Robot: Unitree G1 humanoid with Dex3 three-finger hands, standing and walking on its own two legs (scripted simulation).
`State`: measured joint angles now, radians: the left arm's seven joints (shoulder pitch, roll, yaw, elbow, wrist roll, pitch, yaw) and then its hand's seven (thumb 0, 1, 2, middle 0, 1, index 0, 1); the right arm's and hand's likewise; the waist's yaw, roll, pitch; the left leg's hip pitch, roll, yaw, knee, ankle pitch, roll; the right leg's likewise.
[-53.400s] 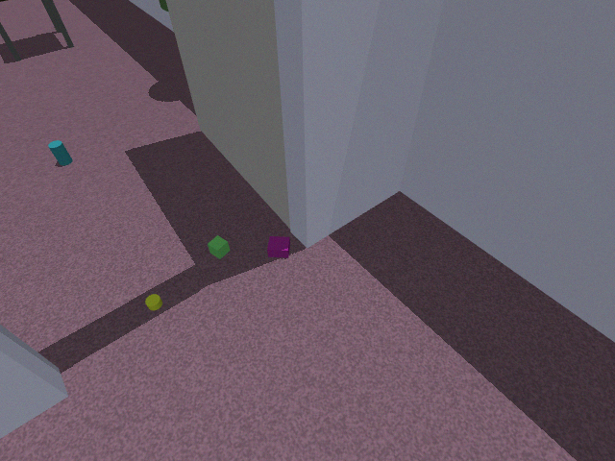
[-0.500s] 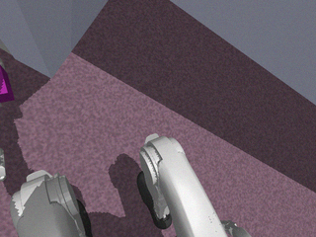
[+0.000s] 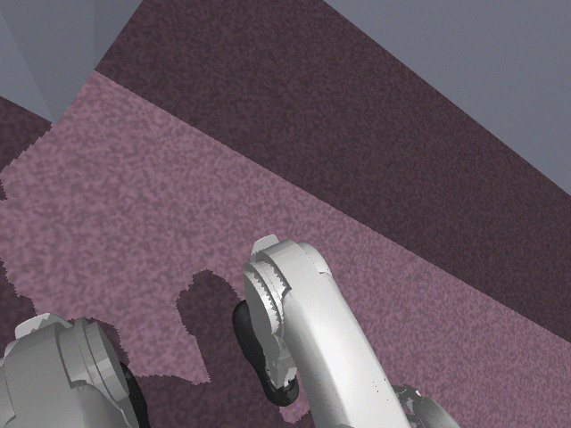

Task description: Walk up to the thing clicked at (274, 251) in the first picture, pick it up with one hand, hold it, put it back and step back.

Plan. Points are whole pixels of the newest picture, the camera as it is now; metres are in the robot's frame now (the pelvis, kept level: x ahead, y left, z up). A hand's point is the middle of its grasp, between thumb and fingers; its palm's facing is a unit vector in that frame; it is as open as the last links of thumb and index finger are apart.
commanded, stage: rest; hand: left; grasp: from above
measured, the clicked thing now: out of the picture +0.53 +0.28 -0.22
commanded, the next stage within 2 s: open in 1.42 s
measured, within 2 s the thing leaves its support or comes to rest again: rests again in 1.64 s
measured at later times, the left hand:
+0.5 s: hand out of the picture +0.52 +0.26 -0.23, palm faces -0.47 -0.08 -0.88, open 10.1 cm
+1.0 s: hand out of the picture +0.52 +0.26 -0.24, palm faces -0.47 -0.09 -0.88, open 10.1 cm
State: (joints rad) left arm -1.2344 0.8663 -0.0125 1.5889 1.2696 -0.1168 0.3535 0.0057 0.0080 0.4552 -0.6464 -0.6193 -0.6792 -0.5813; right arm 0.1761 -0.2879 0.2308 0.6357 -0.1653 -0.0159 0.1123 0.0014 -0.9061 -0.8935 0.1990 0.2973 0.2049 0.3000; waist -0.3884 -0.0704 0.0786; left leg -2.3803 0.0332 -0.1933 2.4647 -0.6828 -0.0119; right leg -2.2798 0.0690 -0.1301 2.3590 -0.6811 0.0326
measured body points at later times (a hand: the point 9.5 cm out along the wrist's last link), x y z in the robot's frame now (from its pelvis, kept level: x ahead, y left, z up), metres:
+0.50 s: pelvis +0.00 +0.00 +0.00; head +0.30 +0.10 +0.32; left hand +0.55 +0.27 -0.18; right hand +0.01 -0.25 -0.07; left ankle +0.07 +0.13 -0.28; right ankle +0.10 -0.11 -0.28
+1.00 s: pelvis +0.00 +0.01 +0.00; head +0.30 +0.10 +0.31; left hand +0.55 +0.26 -0.19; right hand +0.01 -0.24 -0.06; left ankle +0.07 +0.13 -0.28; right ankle +0.10 -0.11 -0.28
